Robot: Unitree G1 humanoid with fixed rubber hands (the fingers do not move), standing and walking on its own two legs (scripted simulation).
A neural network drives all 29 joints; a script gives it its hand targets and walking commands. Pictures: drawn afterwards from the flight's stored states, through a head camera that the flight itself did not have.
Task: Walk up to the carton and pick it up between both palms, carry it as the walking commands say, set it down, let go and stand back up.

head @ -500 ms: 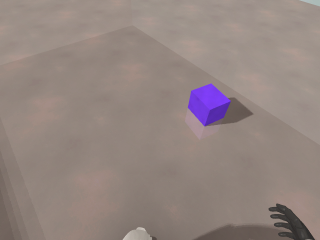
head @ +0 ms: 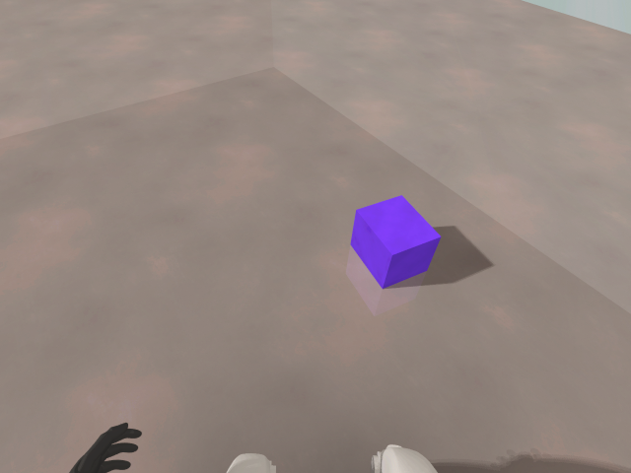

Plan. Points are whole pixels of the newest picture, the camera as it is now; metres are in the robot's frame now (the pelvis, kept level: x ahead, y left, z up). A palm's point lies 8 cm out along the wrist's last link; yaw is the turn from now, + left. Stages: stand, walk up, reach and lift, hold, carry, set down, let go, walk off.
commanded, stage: walk up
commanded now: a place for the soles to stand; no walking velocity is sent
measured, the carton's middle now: (392, 240) +1.01 -0.32 -0.60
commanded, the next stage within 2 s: none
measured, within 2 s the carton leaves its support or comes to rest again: neither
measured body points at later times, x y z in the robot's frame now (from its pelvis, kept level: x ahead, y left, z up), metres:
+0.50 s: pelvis +0.16 -0.18 +0.00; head +0.20 -0.17 +0.45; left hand +0.29 +0.13 -0.07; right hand +0.28 -0.53 -0.07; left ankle +0.11 +0.00 -0.59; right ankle +0.26 -0.29 -0.66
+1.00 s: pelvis +0.29 -0.34 +0.01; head +0.31 -0.30 +0.46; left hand +0.36 +0.01 -0.08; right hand +0.43 -0.66 -0.04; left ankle +0.27 -0.12 -0.66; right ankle +0.40 -0.49 -0.66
